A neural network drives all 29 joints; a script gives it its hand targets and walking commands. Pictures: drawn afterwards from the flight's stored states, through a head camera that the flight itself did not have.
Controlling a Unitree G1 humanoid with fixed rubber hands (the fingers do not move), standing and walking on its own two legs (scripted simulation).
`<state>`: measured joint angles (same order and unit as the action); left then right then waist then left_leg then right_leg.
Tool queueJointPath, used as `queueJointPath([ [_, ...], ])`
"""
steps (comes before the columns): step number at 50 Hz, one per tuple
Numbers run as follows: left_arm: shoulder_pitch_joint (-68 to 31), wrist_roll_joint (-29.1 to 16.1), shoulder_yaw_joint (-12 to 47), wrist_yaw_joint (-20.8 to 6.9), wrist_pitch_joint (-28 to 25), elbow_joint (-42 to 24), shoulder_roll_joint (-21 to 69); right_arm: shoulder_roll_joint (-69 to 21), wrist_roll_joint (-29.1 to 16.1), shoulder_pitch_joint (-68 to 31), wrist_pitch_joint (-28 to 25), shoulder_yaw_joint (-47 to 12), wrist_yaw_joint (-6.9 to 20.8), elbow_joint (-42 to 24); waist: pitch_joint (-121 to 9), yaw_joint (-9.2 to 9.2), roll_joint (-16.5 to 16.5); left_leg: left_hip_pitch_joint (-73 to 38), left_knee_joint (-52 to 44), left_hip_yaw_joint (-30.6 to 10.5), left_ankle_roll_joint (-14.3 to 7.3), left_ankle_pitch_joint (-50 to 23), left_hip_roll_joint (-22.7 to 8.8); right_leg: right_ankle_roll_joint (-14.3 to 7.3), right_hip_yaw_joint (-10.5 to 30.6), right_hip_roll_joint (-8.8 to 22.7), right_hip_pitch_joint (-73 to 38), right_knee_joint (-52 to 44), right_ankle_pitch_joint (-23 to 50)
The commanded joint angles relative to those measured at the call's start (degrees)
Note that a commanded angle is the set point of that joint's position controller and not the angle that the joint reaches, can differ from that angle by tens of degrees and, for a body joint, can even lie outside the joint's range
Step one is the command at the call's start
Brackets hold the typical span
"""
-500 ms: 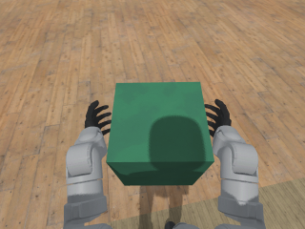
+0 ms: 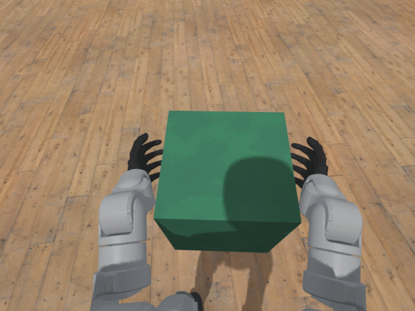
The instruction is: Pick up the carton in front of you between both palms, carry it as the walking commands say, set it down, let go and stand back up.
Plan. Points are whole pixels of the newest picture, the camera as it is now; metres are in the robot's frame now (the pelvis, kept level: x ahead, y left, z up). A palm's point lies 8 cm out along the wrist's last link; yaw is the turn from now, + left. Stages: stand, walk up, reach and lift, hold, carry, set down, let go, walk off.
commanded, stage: carry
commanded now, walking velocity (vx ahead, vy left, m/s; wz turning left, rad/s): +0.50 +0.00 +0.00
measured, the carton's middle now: (223, 189) +0.34 +0.01 +0.03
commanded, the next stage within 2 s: none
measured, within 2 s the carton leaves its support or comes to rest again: neither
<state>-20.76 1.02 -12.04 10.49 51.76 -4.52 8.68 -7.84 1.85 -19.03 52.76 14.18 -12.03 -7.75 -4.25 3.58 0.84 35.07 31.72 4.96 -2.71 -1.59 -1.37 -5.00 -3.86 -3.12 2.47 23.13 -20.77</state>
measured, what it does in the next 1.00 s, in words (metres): walks ahead: left foot, then right foot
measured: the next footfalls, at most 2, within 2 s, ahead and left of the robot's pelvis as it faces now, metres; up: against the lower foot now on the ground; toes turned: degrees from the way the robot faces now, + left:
left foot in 0.06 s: +0.21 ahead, +0.09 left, -0.01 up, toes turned +5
right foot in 0.58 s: +0.52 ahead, -0.10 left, -0.01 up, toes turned -9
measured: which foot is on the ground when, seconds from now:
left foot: up 0.00-0.04, down 0.06-0.60, up 0.62-1.00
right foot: down 0.00-0.08, up 0.10-0.56, down 0.58-1.00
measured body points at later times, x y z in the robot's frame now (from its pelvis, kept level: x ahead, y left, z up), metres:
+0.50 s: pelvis +0.31 +0.01 +0.00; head +0.32 +0.02 +0.45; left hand +0.62 +0.17 +0.08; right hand +0.62 -0.14 +0.09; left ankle +0.17 +0.08 -0.74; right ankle +0.44 -0.12 -0.71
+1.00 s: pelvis +0.63 +0.01 -0.01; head +0.59 +0.01 +0.44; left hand +0.86 +0.17 +0.09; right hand +0.86 -0.14 +0.09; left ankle +0.78 +0.14 -0.72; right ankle +0.48 -0.09 -0.74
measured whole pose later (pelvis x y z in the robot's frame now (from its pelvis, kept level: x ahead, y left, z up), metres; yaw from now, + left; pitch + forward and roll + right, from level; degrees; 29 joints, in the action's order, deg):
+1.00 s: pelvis +0.63 +0.01 -0.01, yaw +1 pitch +3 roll +0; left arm 6.1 0.2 -1.5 8.6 65.2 -30.2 7.8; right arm -7.9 1.2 6.9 65.5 2.2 -8.6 -31.8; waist -10.6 1.1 0.1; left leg 31.3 29.8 9.2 0.6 3.4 -5.5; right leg 0.7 -9.6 1.8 -3.9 13.4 -20.2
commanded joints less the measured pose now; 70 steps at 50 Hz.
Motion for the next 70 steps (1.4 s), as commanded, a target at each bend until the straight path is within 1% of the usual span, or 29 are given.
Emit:
queueJointPath([
  [1, -26.96, -7.86, 32.41, 0.52, 1.12, -3.5, 35.98, -34.89, -5.13, -27.6, 0.79, -31.21, 0.1, 0.02, -14.32, -1.5, -8.74, -11.19, -7.41, 4.6, -1.85, -1.72, 4.02, -1.6, 4.13, 11.8, -8.94, 7.19, 55.88],
  [2, -27.8, -7.87, 32.52, 0.48, 1.63, -3.38, 36.0, -34.52, -4.79, -26.76, 1.1, -30.53, 0.06, 0.97, -17.61, -4.5, -6.75, -22.17, -9.8, 5.73, -1.93, -3.92, 4.38, 0.21, 0.72, 10.29, -5.28, 15.82, 53.24],
  [3, -29.08, -7.83, 32.67, 0.53, 2.04, -3.47, 35.97, -34.12, -4.32, -25.59, 1.4, -29.61, 0.08, 1.6, -22.23, -6.57, -2.13, -35.61, -6.91, -1.83, -2.26, -6.76, -2.33, 2.07, -0.35, 8.76, 4.49, 27.21, 35.85],
  [4, -29.14, -7.94, 32.84, 0.59, 2.62, -2.76, 37.07, -33.38, -3.79, -26.06, 1.61, -28.8, -0.27, 2.47, -27.62, -5.49, 9.63, -51.66, 0.44, -22.02, -7.95, -23.94, -18.32, 4.11, 0.09, 4.39, 20.69, 40.43, 3.55],
  [5, -28.08, -8.06, 32.19, 0.68, 2.92, -2.46, 36.75, -34.14, -4.59, -26.78, 1.73, -29.29, -0.58, 3.4, -29.79, -7.3, 16.58, -57.68, -5.95, -37.73, -15.54, -9.44, -21.91, 4.67, 3.6, -2.11, 35.78, 54.21, -11.25],
  [6, -29.46, -8.24, 31.82, 0.98, 2.91, -2.59, 37.64, -36.52, -5.95, -26.34, 1.75, -30.33, -0.2, 3.38, -26.71, -7.17, 11.59, -54.18, -8.95, -36.02, -14.42, -0.32, -20.06, 3.29, 6.19, 1.39, 40.66, 56.42, -8.7],
  [8, -31.34, -6.82, 30.17, 0.95, 2.41, -2.19, 41.17, -41.57, -8.56, -32.12, 0.85, -33.75, 1.27, 0.2, -21.73, -6.56, 1.91, -43.87, -11.45, -27.47, -10.74, -1.48, -17.0, 2.78, 5.65, 5.32, 39.19, 50.8, -2.62],
  [9, -31.42, -6.09, 29.72, 0.71, 1.98, -1.64, 42.02, -43.65, -9.59, -34.86, 0.26, -35.15, 1.99, -0.81, -20.94, -6.02, 1.2, -39.28, -13.11, -24.42, -9.64, 0.11, -15.96, 3.14, 5.84, 6.65, 36.59, 47.16, -0.47],
  [13, -30.05, -4.0, 30.36, 0.37, 0.25, -1.52, 42.47, -45.18, -11.82, -36.85, -1.61, -38.04, 3.31, -2.62, -20.32, -5.51, 4.19, -36.69, -16.26, -16.57, -8.99, -0.96, -13.51, 4.54, 3.08, 7.0, 35.23, 38.25, 3.34],
  [24, -14.2, -8.38, 37.11, -0.64, 4.15, -13.46, 41.52, -41.06, -9.5, -13.45, 2.4, -37.37, 3.02, -10.16, -12.51, -5.25, 6.85, -47.82, -15.72, -3.1, -4.48, -26.96, -9.3, 5.05, -6.11, 4.64, 33.95, 6.32, 19.95],
  [27, -7.82, -9.66, 38.14, -1.27, 6.8, -17.9, 40.59, -40.14, -9.04, -5.93, 5.4, -37.4, 2.99, -14.12, -15.18, -4.31, 7.81, -44.38, -3.97, 1.83, -1.54, -39.19, -8.29, 3.75, -11.45, 0.78, 17.51, -1.21, 20.39],
  [28, -5.5, -9.49, 37.86, -1.42, 7.59, -19.04, 40.49, -39.67, -9.22, -4.07, 6.33, -38.18, 3.09, -15.82, -18.61, -3.54, 6.32, -37.97, 4.01, 3.86, 0.2, -33.28, -7.3, 3.25, -10.7, 1.53, 5.21, -2.6, 20.55],
  [29, -1.74, -9.1, 37.08, -1.55, 8.36, -19.93, 40.24, -39.03, -9.72, -4.54, 7.21, -39.27, 3.23, -18.24, -22.49, -1.98, 1.37, -26.72, 15.23, 4.3, 1.6, -14.19, -6.05, 1.79, 1.21, 10.67, -7.69, -1.4, 20.32],
  [30, -2.2, -8.61, 36.93, -1.55, 8.93, -20.83, 39.46, -39.5, -10.19, -3.67, 8.25, -40.52, 3.54, -20.96, -26.68, -2.2, -12.66, -6.08, 31.39, 1.8, 4.06, 8.52, 0.61, -7.97, 26.55, 26.13, -24.05, -0.65, 21.78],
  [31, 1.65, -9.09, 37.04, -1.89, 9.44, -21.59, 40.83, -39.63, -10.95, -3.33, 8.87, -41.6, 4.02, -23.32, -23.51, -2.26, -15.89, 3.82, 40.59, -1.95, 3.62, 28.99, 3.76, -10.8, 31.86, 27.34, -22.6, -5.41, 26.93],
  [34, 1.5, -10.72, 40.06, -4.03, 9.68, -28.58, 45.32, -45.14, -11.96, -1.66, 8.91, -43.4, 5.47, -25.91, -17.69, -2.58, -3.13, 3.61, 35.47, -5.51, 1.74, 23.11, -4.23, -5.61, 17.37, 23.64, -9.72, -8.24, 25.65],
  [36, 0.85, -11.89, 41.98, -5.24, 9.4, -31.59, 45.58, -46.7, -11.54, -0.02, 8.52, -44.41, 6.09, -26.64, -15.87, -2.93, -4.87, -0.94, 27.01, -3.54, 2.57, 19.74, -4.55, -2.85, 10.85, 20.96, -3.17, -11.73, 18.87],
  [40, 5.37, -12.04, 42.55, -5.87, 9.87, -32.18, 39.83, -42.76, -9.43, 4.86, 8.74, -44.21, 5.37, -27.18, -10.59, -3.0, -7.57, -1.48, 12.78, 0.24, 4.67, 13.0, -4.77, -3.92, 4.42, 18.62, 1.15, -16.26, 13.16],
  [49, 9.34, -9.28, 38.69, -2.7, 13.3, -30.11, 29.36, -31.96, -8.96, 7.13, 12.47, -41.59, 3.33, -27.24, -1.3, -2.44, -9.53, -3.56, -2.75, 5.5, 2.93, 3.87, -3.4, -0.66, -1.16, 17.43, -1.87, -13.42, 21.88],
  [52, 7.35, -9.04, 38.44, -1.83, 13.88, -29.57, 28.36, -30.17, -9.1, 7.18, 12.8, -39.78, 2.94, -25.18, -5.2, -3.63, -7.39, -19.15, -5.33, 11.02, 1.61, 10.53, 0.84, 1.67, -6.06, 14.86, 1.15, 1.84, 32.58],
  [53, 7.34, -9.07, 38.44, -1.6, 14.01, -29.5, 28.12, -30.19, -9.01, 7.77, 12.75, -39.15, 2.85, -24.18, -9.08, -4.61, -3.49, -31.34, -5.83, 7.08, 1.33, 13.0, -1.55, 3.49, -7.96, 12.47, 8.08, 13.51, 30.22],
  [54, 6.62, -9.44, 39.15, -1.56, 14.28, -31.06, 28.32, -30.28, -9.07, 7.34, 12.45, -38.73, 2.79, -23.22, -14.37, -5.22, 11.22, -42.73, -12.71, -19.18, -5.5, 22.7, -16.27, 6.86, -7.71, 6.46, 22.78, 32.39, 18.85],
  [55, 5.68, -10.15, 40.28, -1.81, 14.3, -31.78, 29.35, -32.34, -9.95, 8.64, 12.21, -39.01, 3.05, -22.73, -15.69, -5.15, 19.77, -47.09, -20.22, -35.01, -9.55, 16.58, -22.72, 6.93, -3.27, 1.8, 34.01, 43.87, -5.54],
  [56, 5.48, -10.5, 41.55, -2.18, 13.87, -31.04, 32.85, -34.54, -10.81, 7.75, 11.88, -39.78, 3.67, -24.41, -15.29, -4.92, 14.04, -45.77, -18.98, -30.41, -9.31, 9.11, -22.64, 5.34, 2.43, 5.73, 36.47, 50.12, -6.57],
  [57, 5.75, -10.35, 41.8, -2.79, 13.35, -30.71, 35.73, -37.35, -11.22, 6.92, 11.3, -40.94, 4.32, -25.23, -16.0, -5.01, 8.84, -42.71, -17.62, -25.87, -8.82, 4.72, -21.23, 4.2, 3.55, 7.96, 36.36, 51.32, -4.26],
  [58, 5.75, -10.0, 41.83, -3.45, 12.63, -29.8, 38.83, -39.91, -11.29, 5.13, 10.62, -41.98, 5.12, -26.06, -15.34, -4.74, 3.77, -38.68, -18.0, -21.04, -6.81, 4.98, -20.34, 3.86, 4.39, 10.2, 35.28, 48.52, -1.01],
  [59, 5.86, -9.58, 41.94, -4.01, 11.89, -29.46, 40.95, -41.72, -11.58, 3.84, 10.01, -43.11, 5.86, -26.8, -14.75, -4.32, 2.24, -34.2, -19.83, -16.62, -5.04, 8.4, -18.94, 3.9, 5.02, 11.58, 32.81, 43.88, 2.48],
  [63, 8.63, -7.3, 41.81, -4.47, 9.86, -28.55, 42.64, -42.48, -12.71, 4.52, 8.61, -45.66, 7.88, -26.98, -12.34, -4.35, 5.91, -29.58, -25.47, -7.77, -4.07, 16.98, -15.9, 5.14, 0.41, 10.46, 30.15, 30.27, 8.03],
  [70, 9.75, -7.71, 41.54, -2.88, 10.75, -31.49, 36.94, -35.77, -11.85, 7.78, 9.5, -43.72, 6.45, -28.51, -5.58, -4.81, 6.82, -34.05, -26.21, -0.89, -4.09, 9.21, -13.45, 6.48, -4.79, 9.15, 32.36, 11.19, 17.37],
])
